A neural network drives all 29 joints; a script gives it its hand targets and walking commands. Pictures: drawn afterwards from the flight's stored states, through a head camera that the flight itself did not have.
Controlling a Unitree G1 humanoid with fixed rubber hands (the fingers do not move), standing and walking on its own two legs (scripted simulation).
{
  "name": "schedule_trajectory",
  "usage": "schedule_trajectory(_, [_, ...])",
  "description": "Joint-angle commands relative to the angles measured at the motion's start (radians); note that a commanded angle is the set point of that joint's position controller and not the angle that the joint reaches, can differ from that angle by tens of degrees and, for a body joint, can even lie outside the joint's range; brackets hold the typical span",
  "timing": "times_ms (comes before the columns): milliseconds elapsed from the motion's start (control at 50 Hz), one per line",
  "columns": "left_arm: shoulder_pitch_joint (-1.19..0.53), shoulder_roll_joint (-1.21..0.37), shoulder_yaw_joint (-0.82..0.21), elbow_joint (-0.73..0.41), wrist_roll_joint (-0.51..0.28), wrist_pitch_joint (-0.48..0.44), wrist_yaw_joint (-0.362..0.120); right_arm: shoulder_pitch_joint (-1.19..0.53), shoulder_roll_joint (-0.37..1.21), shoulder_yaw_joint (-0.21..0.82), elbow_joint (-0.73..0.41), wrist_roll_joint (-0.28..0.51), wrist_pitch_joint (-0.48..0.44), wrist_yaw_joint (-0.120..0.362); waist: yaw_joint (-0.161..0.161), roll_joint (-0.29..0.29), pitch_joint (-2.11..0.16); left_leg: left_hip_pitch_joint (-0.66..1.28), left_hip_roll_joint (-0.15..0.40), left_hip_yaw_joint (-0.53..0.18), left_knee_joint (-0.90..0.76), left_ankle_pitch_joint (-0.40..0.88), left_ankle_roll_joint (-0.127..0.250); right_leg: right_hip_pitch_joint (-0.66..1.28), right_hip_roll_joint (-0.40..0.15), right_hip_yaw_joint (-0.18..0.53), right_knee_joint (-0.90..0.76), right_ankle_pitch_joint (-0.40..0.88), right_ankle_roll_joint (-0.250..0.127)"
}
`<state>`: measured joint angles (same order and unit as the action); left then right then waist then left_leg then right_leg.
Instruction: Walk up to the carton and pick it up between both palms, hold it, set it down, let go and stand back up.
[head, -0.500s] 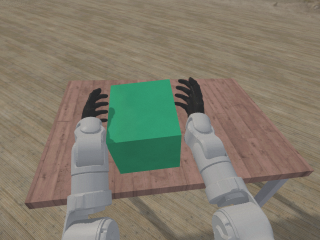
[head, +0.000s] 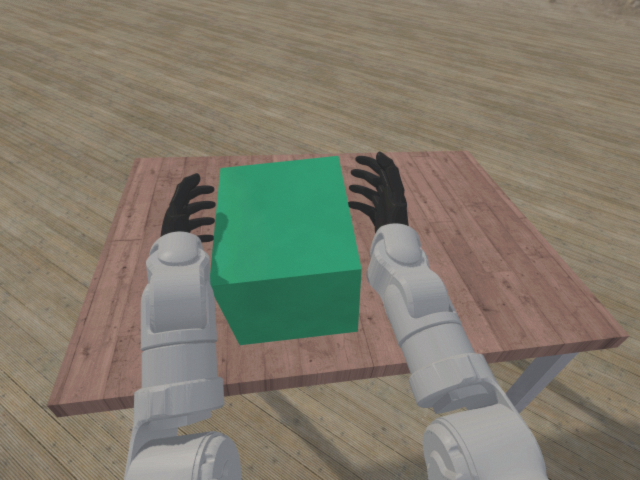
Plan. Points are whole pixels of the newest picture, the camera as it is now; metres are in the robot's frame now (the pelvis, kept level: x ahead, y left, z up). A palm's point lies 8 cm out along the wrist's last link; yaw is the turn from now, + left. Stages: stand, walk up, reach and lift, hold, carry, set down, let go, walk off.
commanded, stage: hold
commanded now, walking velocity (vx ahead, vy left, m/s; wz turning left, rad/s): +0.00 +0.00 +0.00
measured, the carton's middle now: (289, 250) +0.40 +0.01 +0.11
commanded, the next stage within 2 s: none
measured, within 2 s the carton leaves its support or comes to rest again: neither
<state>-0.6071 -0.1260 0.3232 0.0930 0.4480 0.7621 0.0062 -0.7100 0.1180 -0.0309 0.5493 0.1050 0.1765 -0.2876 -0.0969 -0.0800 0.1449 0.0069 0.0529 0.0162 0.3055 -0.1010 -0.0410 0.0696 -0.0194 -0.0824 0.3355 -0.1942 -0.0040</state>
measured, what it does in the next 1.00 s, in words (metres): stands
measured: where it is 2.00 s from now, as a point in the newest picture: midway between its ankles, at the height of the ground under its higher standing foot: outside the picture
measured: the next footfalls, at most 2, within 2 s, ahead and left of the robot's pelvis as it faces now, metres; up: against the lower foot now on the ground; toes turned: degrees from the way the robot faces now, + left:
none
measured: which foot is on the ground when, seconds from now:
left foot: down 0.00-1.00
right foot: down 0.00-1.00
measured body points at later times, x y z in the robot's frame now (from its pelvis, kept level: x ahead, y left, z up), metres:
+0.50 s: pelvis +0.00 +0.00 +0.00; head -0.03 +0.03 +0.45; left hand +0.37 +0.14 +0.17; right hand +0.37 -0.11 +0.19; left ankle +0.06 +0.14 -0.75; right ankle +0.01 -0.11 -0.75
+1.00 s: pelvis +0.00 +0.00 +0.00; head -0.03 +0.03 +0.45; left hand +0.38 +0.14 +0.16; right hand +0.38 -0.11 +0.19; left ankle +0.06 +0.14 -0.75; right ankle +0.01 -0.11 -0.75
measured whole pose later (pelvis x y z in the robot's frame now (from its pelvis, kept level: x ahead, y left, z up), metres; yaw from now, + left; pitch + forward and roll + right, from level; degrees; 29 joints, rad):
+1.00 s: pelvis +0.00 +0.00 +0.00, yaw +0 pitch -12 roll +0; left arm -0.62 -0.13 0.34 0.11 0.46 0.74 0.01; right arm -0.72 0.13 -0.05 0.59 0.08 0.15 -0.27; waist -0.10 -0.08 0.15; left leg 0.01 0.06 0.02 0.30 -0.09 -0.04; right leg 0.07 -0.02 -0.09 0.33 -0.19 -0.01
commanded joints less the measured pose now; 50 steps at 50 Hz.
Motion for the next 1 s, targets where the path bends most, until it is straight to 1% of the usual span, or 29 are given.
schedule_trajectory(0, [-0.749, -0.479, -0.509, -0.203, -0.185, -0.151, -0.161, -0.641, 0.439, 0.320, -0.230, 0.028, -0.051, 0.134, -0.020, 0.117, -0.552, 0.286, -0.072, 0.060, 0.026, 0.191, 0.020, -0.054, 0.049, -0.076, -0.062, 0.187, 0.069])
schedule_trajectory(40, [-0.686, -0.465, -0.476, -0.156, -0.156, -0.128, -0.172, -0.639, 0.424, 0.297, -0.226, 0.034, -0.047, 0.126, -0.024, 0.116, -0.509, 0.269, -0.077, 0.060, 0.024, 0.186, 0.025, -0.028, 0.047, -0.072, -0.067, 0.214, 0.069])
schedule_trajectory(60, [-0.655, -0.405, -0.404, -0.129, -0.119, -0.124, -0.182, -0.546, 0.422, 0.306, -0.152, 0.017, -0.023, 0.121, -0.012, 0.073, -0.420, 0.244, -0.082, 0.067, 0.007, 0.182, 0.045, 0.014, 0.041, -0.066, -0.072, 0.220, 0.081])
schedule_trajectory(80, [-0.727, -0.434, -0.447, -0.204, -0.149, -0.141, -0.180, -0.613, 0.450, 0.331, -0.231, 0.030, -0.041, 0.129, -0.007, 0.079, -0.509, 0.246, -0.080, 0.066, 0.020, 0.186, 0.040, 0.014, 0.041, -0.065, -0.058, 0.240, 0.081])
schedule_trajectory(120, [-0.750, -0.436, -0.459, -0.222, -0.166, -0.140, -0.181, -0.608, 0.440, 0.335, -0.209, 0.041, -0.034, 0.126, -0.005, 0.114, -0.531, 0.277, -0.073, 0.057, 0.025, 0.211, 0.027, -0.008, 0.042, -0.072, -0.044, 0.232, 0.076])
schedule_trajectory(140, [-0.736, -0.447, -0.452, -0.212, -0.162, -0.133, -0.176, -0.681, 0.447, 0.359, -0.278, 0.062, -0.052, 0.122, 0.007, 0.090, -0.527, 0.279, -0.076, 0.067, 0.028, 0.230, 0.031, 0.007, 0.051, -0.074, -0.054, 0.253, 0.080])
schedule_trajectory(280, [-0.808, -0.463, -0.514, -0.245, -0.168, -0.154, -0.161, -0.638, 0.433, 0.294, -0.220, 0.024, -0.058, 0.137, -0.030, 0.152, -0.560, 0.282, -0.070, 0.058, 0.017, 0.151, 0.013, -0.055, 0.052, -0.087, -0.057, 0.113, 0.055])
schedule_trajectory(300, [-0.771, -0.459, -0.495, -0.243, -0.170, -0.155, -0.159, -0.603, 0.439, 0.323, -0.206, 0.023, -0.051, 0.137, -0.019, 0.123, -0.504, 0.259, -0.066, 0.065, 0.002, 0.136, 0.021, -0.046, 0.048, -0.085, -0.055, 0.119, 0.063])
schedule_trajectory(320, [-0.754, -0.481, -0.515, -0.225, -0.178, -0.145, -0.162, -0.647, 0.424, 0.327, -0.258, 0.024, -0.063, 0.134, -0.029, 0.145, -0.549, 0.300, -0.067, 0.050, 0.027, 0.201, 0.019, -0.047, 0.047, -0.084, -0.049, 0.196, 0.064])
schedule_trajectory(340, [-0.729, -0.468, -0.499, -0.231, -0.172, -0.145, -0.166, -0.662, 0.438, 0.346, -0.269, 0.033, -0.068, 0.132, 0.001, 0.131, -0.580, 0.299, -0.071, 0.063, 0.039, 0.248, 0.017, 0.007, 0.049, -0.077, -0.048, 0.238, 0.070])
schedule_trajectory(360, [-0.727, -0.463, -0.493, -0.211, -0.163, -0.137, -0.170, -0.660, 0.435, 0.333, -0.261, 0.038, -0.058, 0.125, -0.025, 0.097, -0.543, 0.300, -0.073, 0.051, 0.043, 0.241, 0.027, -0.015, 0.053, -0.078, -0.053, 0.252, 0.076])
schedule_trajectory(380, [-0.712, -0.434, -0.472, -0.194, -0.151, -0.134, -0.175, -0.609, 0.430, 0.338, -0.249, 0.025, -0.054, 0.124, -0.025, 0.088, -0.518, 0.290, -0.077, 0.055, 0.038, 0.231, 0.030, 0.004, 0.047, -0.078, -0.057, 0.266, 0.077])
schedule_trajectory(440, [-0.760, -0.462, -0.479, -0.205, -0.165, -0.133, -0.176, -0.671, 0.441, 0.346, -0.260, 0.041, -0.058, 0.128, -0.012, 0.075, -0.553, 0.292, -0.073, 0.060, 0.024, 0.211, 0.029, -0.023, 0.055, -0.077, -0.062, 0.208, 0.069])
schedule_trajectory(460, [-0.731, -0.449, -0.461, -0.203, -0.148, -0.130, -0.169, -0.659, 0.447, 0.334, -0.243, 0.046, -0.057, 0.133, 0.018, 0.126, -0.510, 0.263, -0.068, 0.067, 0.014, 0.191, 0.030, -0.029, 0.047, -0.069, -0.069, 0.175, 0.063])
schedule_trajectory(500, [-0.774, -0.454, -0.469, -0.196, -0.164, -0.141, -0.170, -0.623, 0.427, 0.291, -0.205, 0.026, -0.054, 0.136, -0.025, 0.111, -0.492, 0.245, -0.072, 0.066, -0.002, 0.110, 0.031, -0.045, 0.048, -0.078, -0.059, 0.108, 0.061])
schedule_trajectory(540, [-0.709, -0.455, -0.467, -0.115, -0.156, -0.123, -0.174, -0.633, 0.413, 0.282, -0.188, -0.012, -0.049, 0.140, -0.025, 0.089, -0.447, 0.234, -0.067, 0.066, -0.011, 0.071, 0.036, -0.072, 0.047, -0.081, -0.080, 0.083, 0.062])
schedule_trajectory(560, [-0.765, -0.460, -0.468, -0.176, -0.169, -0.143, -0.174, -0.661, 0.436, 0.287, -0.218, -0.004, -0.062, 0.140, -0.032, 0.095, -0.529, 0.268, -0.065, 0.070, 0.004, 0.132, 0.030, -0.034, 0.049, -0.090, -0.060, 0.139, 0.063])
schedule_trajectory(600, [-0.712, -0.446, -0.424, -0.137, -0.122, -0.127, -0.176, -0.627, 0.416, 0.291, -0.177, 0.012, -0.053, 0.138, 0.004, 0.101, -0.462, 0.244, -0.070, 0.073, -0.002, 0.155, 0.034, -0.024, 0.049, -0.077, -0.073, 0.135, 0.066])
schedule_trajectory(640, [-0.769, -0.427, -0.451, -0.213, -0.146, -0.145, -0.173, -0.640, 0.432, 0.309, -0.187, 0.022, -0.060, 0.141, 0.005, 0.146, -0.553, 0.295, -0.070, 0.068, 0.016, 0.186, 0.024, -0.003, 0.046, -0.080, -0.050, 0.176, 0.066])
schedule_trajectory(680, [-0.783, -0.436, -0.439, -0.153, -0.141, -0.136, -0.162, -0.717, 0.419, 0.284, -0.228, 0.021, -0.066, 0.152, 0.014, 0.109, -0.507, 0.256, -0.058, 0.069, 0.000, 0.102, 0.036, -0.060, 0.045, -0.078, -0.068, 0.077, 0.060])
schedule_trajectory(720, [-0.794, -0.455, -0.420, -0.110, -0.127, -0.139, -0.161, -0.665, 0.423, 0.251, -0.125, -0.012, -0.058, 0.157, -0.007, 0.114, -0.461, 0.240, -0.063, 0.070, -0.022, 0.076, 0.032, -0.073, 0.045, -0.087, -0.077, 0.055, 0.058])
schedule_trajectory(760, [-0.772, -0.467, -0.452, -0.182, -0.149, -0.157, -0.161, -0.647, 0.443, 0.276, -0.178, -0.003, -0.070, 0.155, -0.013, 0.102, -0.555, 0.269, -0.065, 0.071, 0.003, 0.174, 0.030, -0.024, 0.052, -0.085, -0.062, 0.169, 0.063])
schedule_trajectory(780, [-0.712, -0.465, -0.436, -0.116, -0.143, -0.136, -0.168, -0.697, 0.435, 0.275, -0.212, 0.009, -0.080, 0.149, -0.005, 0.085, -0.538, 0.276, -0.067, 0.065, 0.011, 0.193, 0.038, -0.014, 0.047, -0.074, -0.070, 0.187, 0.068])
schedule_trajectory(800, [-0.759, -0.474, -0.445, -0.148, -0.152, -0.152, -0.162, -0.680, 0.440, 0.290, -0.188, 0.010, -0.070, 0.149, -0.008, 0.109, -0.515, 0.259, -0.073, 0.072, 0.011, 0.169, 0.033, -0.031, 0.045, -0.074, -0.064, 0.177, 0.069])
schedule_trajectory(820, [-0.770, -0.432, -0.396, -0.082, -0.115, -0.140, -0.173, -0.699, 0.422, 0.257, -0.141, -0.005, -0.062, 0.145, -0.014, 0.093, -0.441, 0.232, -0.075, 0.073, -0.010, 0.072, 0.046, -0.062, 0.037, -0.067, -0.086, 0.106, 0.073])
schedule_trajectory(840, [-0.760, -0.427, -0.395, -0.107, -0.119, -0.144, -0.175, -0.677, 0.435, 0.274, -0.173, -0.008, -0.064, 0.145, 0.002, 0.084, -0.427, 0.211, -0.072, 0.079, -0.019, 0.060, 0.051, -0.048, 0.035, -0.066, -0.087, 0.083, 0.069])
schedule_trajectory(860, [-0.785, -0.428, -0.401, -0.124, -0.117, -0.147, -0.176, -0.666, 0.418, 0.237, -0.124, -0.020, -0.060, 0.148, -0.014, 0.095, -0.441, 0.222, -0.069, 0.079, -0.026, 0.042, 0.043, -0.048, 0.036, -0.081, -0.080, 0.043, 0.065])
schedule_trajectory(920, [-0.793, -0.472, -0.471, -0.203, -0.172, -0.172, -0.161, -0.645, 0.453, 0.290, -0.183, 0.002, -0.081, 0.152, -0.015, 0.120, -0.579, 0.288, -0.067, 0.066, 0.017, 0.198, 0.032, -0.032, 0.047, -0.079, -0.055, 0.206, 0.059])
schedule_trajectory(980, [-0.703, -0.476, -0.486, -0.163, -0.170, -0.147, -0.165, -0.648, 0.434, 0.339, -0.249, 0.016, -0.076, 0.135, -0.015, 0.099, -0.578, 0.325, -0.069, 0.057, 0.045, 0.284, 0.023, -0.013, 0.055, -0.077, -0.056, 0.288, 0.070])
